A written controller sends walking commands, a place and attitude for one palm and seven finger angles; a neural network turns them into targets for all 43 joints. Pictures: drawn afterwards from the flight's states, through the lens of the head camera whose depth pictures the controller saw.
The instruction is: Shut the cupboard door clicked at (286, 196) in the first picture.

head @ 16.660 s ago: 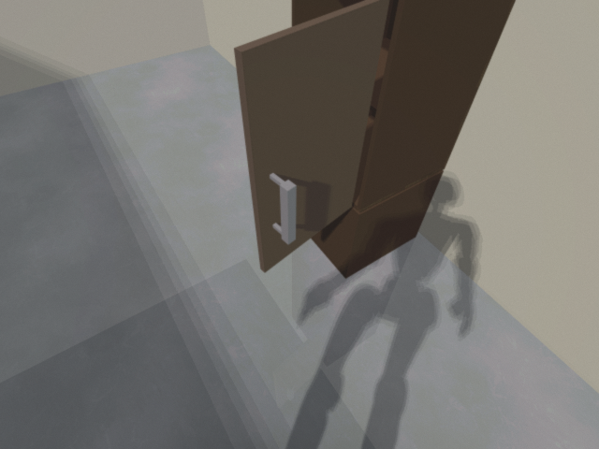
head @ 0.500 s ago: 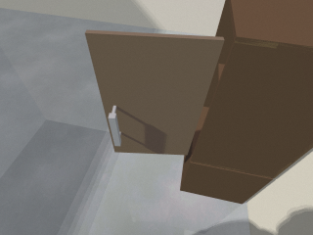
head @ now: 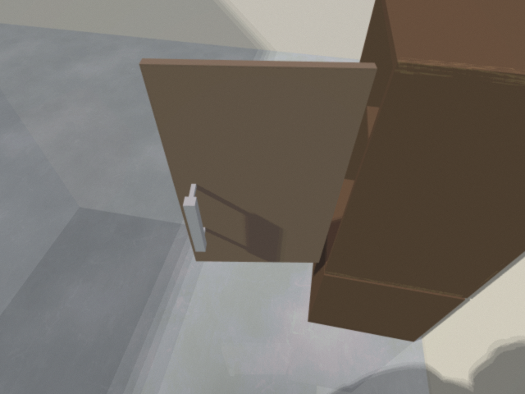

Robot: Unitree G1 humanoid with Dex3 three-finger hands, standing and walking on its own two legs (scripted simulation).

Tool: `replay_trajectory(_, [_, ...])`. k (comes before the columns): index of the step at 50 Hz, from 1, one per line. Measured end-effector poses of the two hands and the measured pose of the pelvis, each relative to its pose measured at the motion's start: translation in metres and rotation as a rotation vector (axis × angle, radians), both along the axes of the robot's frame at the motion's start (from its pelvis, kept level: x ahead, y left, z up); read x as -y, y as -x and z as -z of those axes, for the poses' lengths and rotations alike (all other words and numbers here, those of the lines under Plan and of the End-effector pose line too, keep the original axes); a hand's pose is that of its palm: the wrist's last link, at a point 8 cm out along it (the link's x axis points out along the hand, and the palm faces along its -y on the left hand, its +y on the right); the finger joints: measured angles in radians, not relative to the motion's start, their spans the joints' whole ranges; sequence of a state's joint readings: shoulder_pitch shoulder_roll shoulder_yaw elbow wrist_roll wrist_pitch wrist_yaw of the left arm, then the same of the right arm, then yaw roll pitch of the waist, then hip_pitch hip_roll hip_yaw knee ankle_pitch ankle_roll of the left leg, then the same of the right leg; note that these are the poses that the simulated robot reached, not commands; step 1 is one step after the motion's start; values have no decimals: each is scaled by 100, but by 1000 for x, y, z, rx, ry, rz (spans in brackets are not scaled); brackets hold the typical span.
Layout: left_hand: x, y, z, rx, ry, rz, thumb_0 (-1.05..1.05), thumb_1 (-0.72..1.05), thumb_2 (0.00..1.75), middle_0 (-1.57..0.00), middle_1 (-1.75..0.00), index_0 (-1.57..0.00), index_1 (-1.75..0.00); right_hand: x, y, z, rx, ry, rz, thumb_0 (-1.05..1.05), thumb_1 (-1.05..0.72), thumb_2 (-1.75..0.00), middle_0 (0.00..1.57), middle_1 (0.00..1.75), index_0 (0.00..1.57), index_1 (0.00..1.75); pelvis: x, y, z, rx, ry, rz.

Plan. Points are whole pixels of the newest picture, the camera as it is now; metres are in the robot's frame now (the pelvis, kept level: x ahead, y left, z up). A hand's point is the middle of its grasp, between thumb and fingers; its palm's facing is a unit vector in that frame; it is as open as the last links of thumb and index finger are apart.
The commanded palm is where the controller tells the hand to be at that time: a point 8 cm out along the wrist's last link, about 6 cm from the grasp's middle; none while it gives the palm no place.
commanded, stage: come to a stop and stand still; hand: left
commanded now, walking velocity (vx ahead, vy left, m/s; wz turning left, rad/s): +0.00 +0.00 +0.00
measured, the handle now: (197, 218) +0.49 +0.18 -0.11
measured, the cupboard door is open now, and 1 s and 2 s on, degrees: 100 100 100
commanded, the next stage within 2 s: look again from close up in 0.30 s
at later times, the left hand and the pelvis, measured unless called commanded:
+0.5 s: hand out of the picture +0.01 +0.16 -0.18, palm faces +0.01 -0.98 -0.19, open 7.4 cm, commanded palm none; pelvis +0.01 -0.01 +0.00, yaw +1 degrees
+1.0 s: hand out of the picture +0.04 +0.18 -0.18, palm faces +0.02 -0.98 -0.19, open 7.4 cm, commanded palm +0.12 +0.23 -0.08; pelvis +0.03 +0.00 +0.00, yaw +1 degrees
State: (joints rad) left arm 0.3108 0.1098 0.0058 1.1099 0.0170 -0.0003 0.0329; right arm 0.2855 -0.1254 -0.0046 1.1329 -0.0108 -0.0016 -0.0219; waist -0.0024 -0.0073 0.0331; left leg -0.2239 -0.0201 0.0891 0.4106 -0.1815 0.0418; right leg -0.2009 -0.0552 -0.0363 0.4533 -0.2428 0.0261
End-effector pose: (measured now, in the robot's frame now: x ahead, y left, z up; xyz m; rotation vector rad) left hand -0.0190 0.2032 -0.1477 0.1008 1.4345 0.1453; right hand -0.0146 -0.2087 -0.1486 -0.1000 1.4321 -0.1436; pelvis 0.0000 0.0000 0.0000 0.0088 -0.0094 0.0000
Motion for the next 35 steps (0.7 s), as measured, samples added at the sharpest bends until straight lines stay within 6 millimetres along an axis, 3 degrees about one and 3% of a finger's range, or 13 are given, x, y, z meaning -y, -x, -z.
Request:
replay_trajectory(23, [-3, -19, -1, 32, -34, 30, 1, 91, 90, -20, -30, -20, -30, 16, -18, 1, 31, 10, -24, 1, -92, -89, 20, 30, 20, 30, 7, -8, 2, 0, 15, -9])
replay_trajectory(35, [-22, -47, -4, 105, -64, 33, 1, 91, 90, -20, -30, -20, -30, 13, -42, 6, 93, 12, -66, 2, -93, -89, 20, 30, 20, 30, 0, -19, 6, 8, 7, -22])
